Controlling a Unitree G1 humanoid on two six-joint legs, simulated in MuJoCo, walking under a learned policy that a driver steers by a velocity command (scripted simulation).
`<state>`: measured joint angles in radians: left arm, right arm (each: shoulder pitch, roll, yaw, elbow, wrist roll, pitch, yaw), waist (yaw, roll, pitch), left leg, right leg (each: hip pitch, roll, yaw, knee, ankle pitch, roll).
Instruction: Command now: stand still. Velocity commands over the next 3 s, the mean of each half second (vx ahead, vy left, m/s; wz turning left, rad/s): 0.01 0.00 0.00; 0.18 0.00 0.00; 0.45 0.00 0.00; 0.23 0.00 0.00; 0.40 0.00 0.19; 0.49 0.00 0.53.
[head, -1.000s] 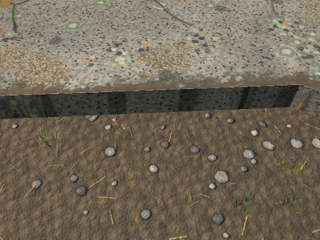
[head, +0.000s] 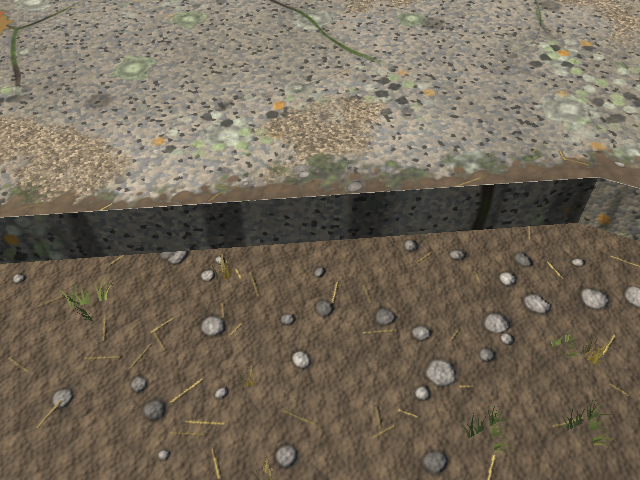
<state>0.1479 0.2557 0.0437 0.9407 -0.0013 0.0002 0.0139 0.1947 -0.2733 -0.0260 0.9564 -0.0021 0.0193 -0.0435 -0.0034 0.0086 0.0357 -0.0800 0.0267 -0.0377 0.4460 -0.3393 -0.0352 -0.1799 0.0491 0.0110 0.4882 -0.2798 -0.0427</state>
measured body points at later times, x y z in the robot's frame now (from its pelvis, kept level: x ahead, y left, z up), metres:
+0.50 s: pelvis -0.03 +0.01 +0.00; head -0.02 +0.01 +0.45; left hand +0.04 +0.26 -0.15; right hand -0.02 -0.24 -0.15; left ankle -0.06 +0.14 -0.74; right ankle -0.01 -0.09 -0.74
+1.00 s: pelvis +0.02 +0.04 +0.00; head +0.03 +0.05 +0.45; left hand +0.08 +0.30 -0.15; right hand -0.03 -0.21 -0.14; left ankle -0.06 +0.14 -0.74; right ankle +0.00 -0.08 -0.68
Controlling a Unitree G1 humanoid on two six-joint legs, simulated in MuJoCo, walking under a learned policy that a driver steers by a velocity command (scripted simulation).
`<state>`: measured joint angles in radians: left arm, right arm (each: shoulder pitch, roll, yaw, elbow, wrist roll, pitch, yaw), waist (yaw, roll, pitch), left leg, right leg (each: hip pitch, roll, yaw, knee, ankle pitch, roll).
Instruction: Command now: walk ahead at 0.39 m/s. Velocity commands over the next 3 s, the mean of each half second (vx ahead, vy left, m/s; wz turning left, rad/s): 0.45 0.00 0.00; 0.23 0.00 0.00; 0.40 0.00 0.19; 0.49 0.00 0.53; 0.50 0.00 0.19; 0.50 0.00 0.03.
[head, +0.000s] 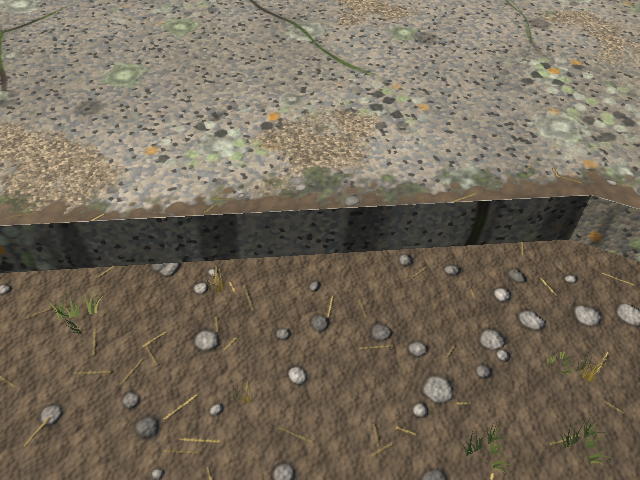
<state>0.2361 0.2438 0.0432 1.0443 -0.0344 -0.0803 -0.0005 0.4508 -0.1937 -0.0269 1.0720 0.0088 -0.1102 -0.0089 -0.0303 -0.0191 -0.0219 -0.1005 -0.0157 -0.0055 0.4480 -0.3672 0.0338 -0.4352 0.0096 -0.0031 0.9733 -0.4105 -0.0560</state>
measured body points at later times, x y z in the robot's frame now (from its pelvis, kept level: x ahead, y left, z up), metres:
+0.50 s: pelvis +0.25 -0.06 +0.01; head +0.27 -0.06 +0.46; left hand +0.31 +0.21 -0.13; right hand +0.34 -0.32 -0.13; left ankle +0.25 +0.10 -0.65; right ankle +0.28 -0.14 -0.74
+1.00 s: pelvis +0.43 -0.01 +0.00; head +0.46 +0.01 +0.45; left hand +0.46 +0.24 -0.16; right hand +0.50 -0.25 -0.14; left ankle +0.53 +0.08 -0.74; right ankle +0.39 -0.13 -0.70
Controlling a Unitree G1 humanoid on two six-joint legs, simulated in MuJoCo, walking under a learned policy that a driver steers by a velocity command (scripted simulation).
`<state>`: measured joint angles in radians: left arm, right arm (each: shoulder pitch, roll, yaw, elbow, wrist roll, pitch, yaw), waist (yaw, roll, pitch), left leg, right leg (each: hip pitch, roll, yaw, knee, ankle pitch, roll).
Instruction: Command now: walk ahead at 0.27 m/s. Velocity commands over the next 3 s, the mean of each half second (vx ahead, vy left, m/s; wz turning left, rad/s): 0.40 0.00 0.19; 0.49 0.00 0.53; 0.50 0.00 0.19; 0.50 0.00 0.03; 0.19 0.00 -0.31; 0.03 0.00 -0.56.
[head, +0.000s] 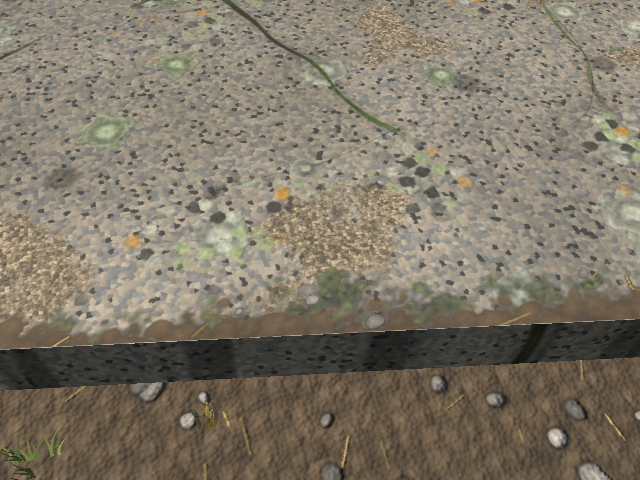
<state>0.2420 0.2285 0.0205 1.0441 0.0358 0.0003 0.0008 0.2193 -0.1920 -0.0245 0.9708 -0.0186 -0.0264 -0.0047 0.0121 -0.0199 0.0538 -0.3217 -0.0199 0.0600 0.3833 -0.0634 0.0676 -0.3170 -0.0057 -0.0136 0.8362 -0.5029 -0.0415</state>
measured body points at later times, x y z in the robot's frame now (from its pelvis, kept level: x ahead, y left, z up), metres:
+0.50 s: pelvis +0.14 +0.01 +0.00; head +0.16 +0.00 +0.45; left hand +0.03 +0.23 -0.14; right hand +0.32 -0.20 -0.13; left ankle +0.26 +0.14 -0.70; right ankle +0.01 -0.10 -0.74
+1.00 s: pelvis +0.38 +0.10 +0.00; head +0.41 +0.11 +0.45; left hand +0.46 +0.38 -0.11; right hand +0.50 -0.16 -0.13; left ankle +0.29 +0.12 -0.74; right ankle +0.55 +0.01 -0.68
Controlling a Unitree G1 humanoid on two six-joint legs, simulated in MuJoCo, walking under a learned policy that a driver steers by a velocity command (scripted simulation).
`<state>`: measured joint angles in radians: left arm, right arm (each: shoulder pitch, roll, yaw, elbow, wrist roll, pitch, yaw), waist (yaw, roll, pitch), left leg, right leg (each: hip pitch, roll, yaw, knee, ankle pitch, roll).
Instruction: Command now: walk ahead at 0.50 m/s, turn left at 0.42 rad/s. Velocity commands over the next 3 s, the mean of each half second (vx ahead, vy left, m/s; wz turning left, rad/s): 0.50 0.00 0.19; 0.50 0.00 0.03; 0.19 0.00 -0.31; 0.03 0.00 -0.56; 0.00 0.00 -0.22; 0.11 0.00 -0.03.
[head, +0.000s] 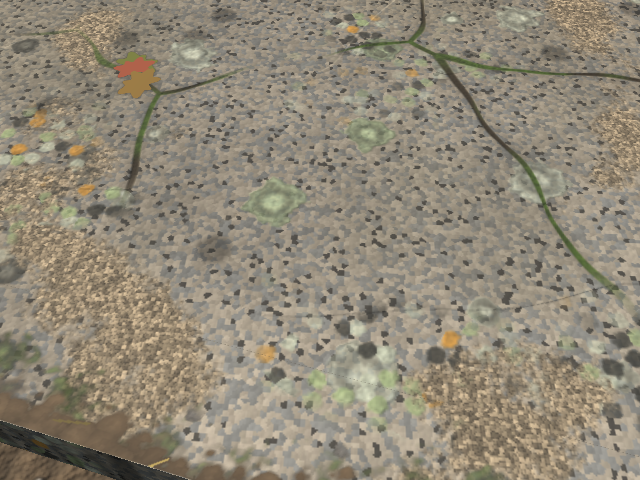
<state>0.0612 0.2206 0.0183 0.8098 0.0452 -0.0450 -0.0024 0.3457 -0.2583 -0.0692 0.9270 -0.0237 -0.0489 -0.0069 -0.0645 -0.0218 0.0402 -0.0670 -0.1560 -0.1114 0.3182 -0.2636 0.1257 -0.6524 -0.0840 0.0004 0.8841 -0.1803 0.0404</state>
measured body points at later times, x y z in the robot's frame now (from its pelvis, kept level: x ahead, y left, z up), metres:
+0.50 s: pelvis +0.24 -0.05 +0.00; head +0.29 -0.08 +0.45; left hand +0.08 +0.14 -0.11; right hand +0.50 -0.19 -0.09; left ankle +0.32 +0.05 -0.45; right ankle +0.14 -0.12 -0.74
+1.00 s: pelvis +0.50 -0.03 +0.18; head +0.51 -0.01 +0.63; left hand +0.75 +0.15 +0.11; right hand +0.46 -0.24 +0.03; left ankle +0.44 +0.01 -0.57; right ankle +0.65 -0.18 -0.48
